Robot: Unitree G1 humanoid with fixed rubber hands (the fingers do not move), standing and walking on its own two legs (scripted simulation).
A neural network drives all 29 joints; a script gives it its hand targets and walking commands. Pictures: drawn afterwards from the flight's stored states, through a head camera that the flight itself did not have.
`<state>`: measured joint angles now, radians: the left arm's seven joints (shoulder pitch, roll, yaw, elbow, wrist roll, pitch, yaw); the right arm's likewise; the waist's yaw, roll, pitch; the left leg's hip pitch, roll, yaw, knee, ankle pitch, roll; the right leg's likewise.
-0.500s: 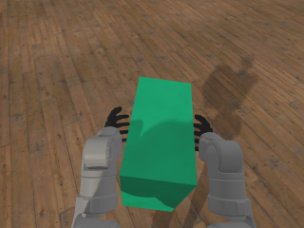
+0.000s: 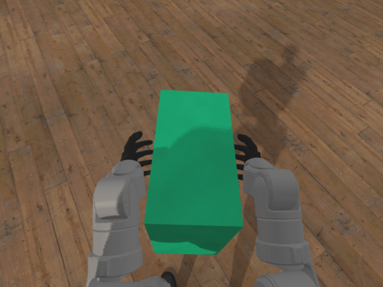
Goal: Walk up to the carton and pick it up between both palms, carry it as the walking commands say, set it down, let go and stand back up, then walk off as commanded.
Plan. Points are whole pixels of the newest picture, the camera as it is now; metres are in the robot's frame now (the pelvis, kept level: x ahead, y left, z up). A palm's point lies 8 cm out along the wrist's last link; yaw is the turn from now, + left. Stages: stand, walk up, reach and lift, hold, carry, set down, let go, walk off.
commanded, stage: carry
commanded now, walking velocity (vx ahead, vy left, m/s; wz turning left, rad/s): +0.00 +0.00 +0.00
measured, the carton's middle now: (190, 176) +0.33 +0.01 -0.01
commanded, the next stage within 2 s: none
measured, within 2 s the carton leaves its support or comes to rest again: neither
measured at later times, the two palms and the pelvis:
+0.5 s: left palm (157, 108) +0.45 +0.08 +0.08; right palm (262, 114) +0.44 -0.15 +0.07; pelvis +0.14 -0.04 +0.00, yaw -2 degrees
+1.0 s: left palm (211, 38) +0.72 -0.06 +0.08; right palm (293, 57) +0.64 -0.28 +0.07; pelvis +0.40 -0.09 -0.02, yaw -17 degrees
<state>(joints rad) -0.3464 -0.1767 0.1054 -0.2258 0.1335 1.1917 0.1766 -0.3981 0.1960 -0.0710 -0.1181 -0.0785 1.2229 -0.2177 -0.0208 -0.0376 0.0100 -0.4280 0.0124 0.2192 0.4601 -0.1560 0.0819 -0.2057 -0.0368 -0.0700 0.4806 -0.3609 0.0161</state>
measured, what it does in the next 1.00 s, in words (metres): walks ahead, turning right: left foot, then right foot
